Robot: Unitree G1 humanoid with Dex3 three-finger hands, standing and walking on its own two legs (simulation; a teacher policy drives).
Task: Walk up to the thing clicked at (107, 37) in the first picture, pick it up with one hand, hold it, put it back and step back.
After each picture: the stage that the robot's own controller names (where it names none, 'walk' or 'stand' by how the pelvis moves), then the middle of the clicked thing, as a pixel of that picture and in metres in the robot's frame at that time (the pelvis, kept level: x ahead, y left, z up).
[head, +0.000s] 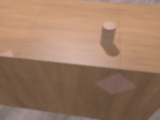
stand; (107, 34) +0.63 -0.10 -0.02
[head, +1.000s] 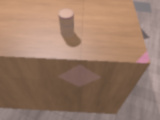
walk; (66, 23) +0.62 +0.12 +0.01
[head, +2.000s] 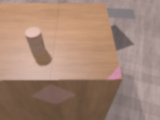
stand; (35, 41) +0.54 +0.23 +0.00
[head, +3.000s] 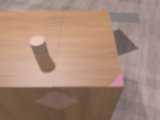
stand; (40, 49) +0.53 +0.22 -0.02
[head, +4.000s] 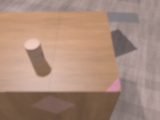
stand; (35, 53) +0.51 +0.24 -0.03
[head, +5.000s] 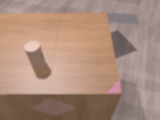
stand; (35, 55) +0.50 +0.24 -0.03
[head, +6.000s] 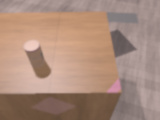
stand; (35, 54) +0.50 +0.24 -0.03
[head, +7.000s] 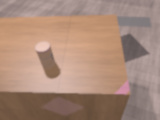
rise first; (45, 55) +0.51 +0.23 -0.02
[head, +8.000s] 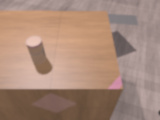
go down; (36, 50) +0.53 +0.21 -0.01
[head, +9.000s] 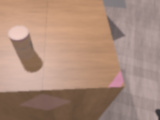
go down; (22, 43) +0.48 +0.22 +0.02
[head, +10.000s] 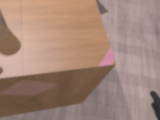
close in; out of the picture +0.51 +0.23 +0.06
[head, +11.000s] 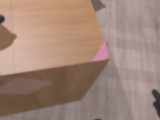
close; out of the picture +0.53 +0.23 +0.07
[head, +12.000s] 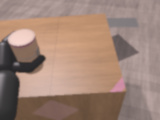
lift; (27, 52) +0.35 +0.17 +0.19
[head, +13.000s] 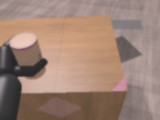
hold; (29, 57) +0.32 +0.17 +0.19
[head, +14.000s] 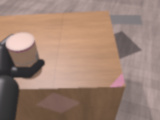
hold; (26, 57) +0.32 +0.17 +0.19
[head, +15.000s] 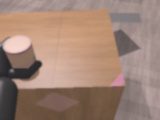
hold; (23, 59) +0.32 +0.19 +0.17
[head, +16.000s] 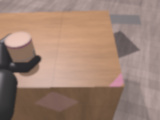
crouch; (24, 54) +0.35 +0.19 +0.16
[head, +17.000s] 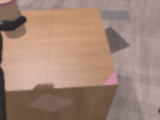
crouch; (10, 16) +0.47 +0.22 +0.21
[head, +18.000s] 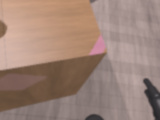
lower; out of the picture +0.55 +0.23 +0.08
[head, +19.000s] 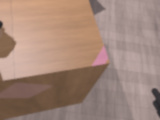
lower; out of the picture +0.52 +0.23 +0.07
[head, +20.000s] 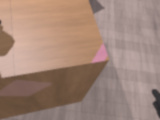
lower; out of the picture +0.53 +0.23 +0.07
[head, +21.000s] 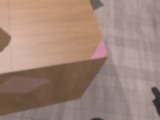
lower; out of the picture +0.53 +0.24 +0.07
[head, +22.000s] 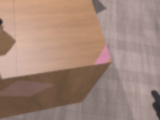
loosen; out of the picture +0.52 +0.24 +0.07
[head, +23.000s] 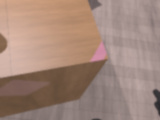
withdraw; out of the picture +0.52 +0.24 +0.07
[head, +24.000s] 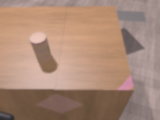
sink last; (41, 47) +0.50 +0.22 +0.02
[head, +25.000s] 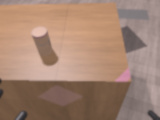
stand; (42, 41) +0.54 +0.23 +0.03
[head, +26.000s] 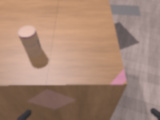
stand; (30, 42) +0.51 +0.23 +0.04
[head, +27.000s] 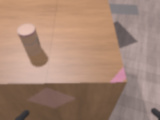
stand; (30, 40) +0.51 +0.23 +0.04
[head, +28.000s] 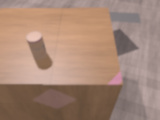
stand; (37, 46) +0.53 +0.23 +0.00
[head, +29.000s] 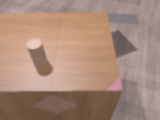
stand; (37, 52) +0.52 +0.23 -0.02
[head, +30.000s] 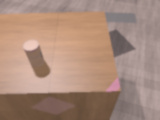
stand; (34, 54) +0.51 +0.24 -0.03
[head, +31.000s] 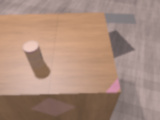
walk; (34, 55) +0.50 +0.24 -0.03
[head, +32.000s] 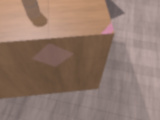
walk; (30, 4) +0.69 +0.26 +0.01
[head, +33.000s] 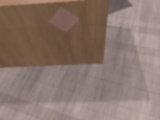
walk; out of the picture +1.06 +0.26 -0.01
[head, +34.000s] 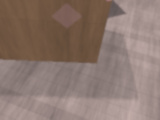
stand; out of the picture +1.15 +0.20 -0.01
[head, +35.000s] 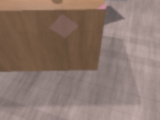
stand; out of the picture +1.12 +0.22 -0.03
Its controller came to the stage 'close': yes
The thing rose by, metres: 0.23
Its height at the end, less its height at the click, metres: +0.00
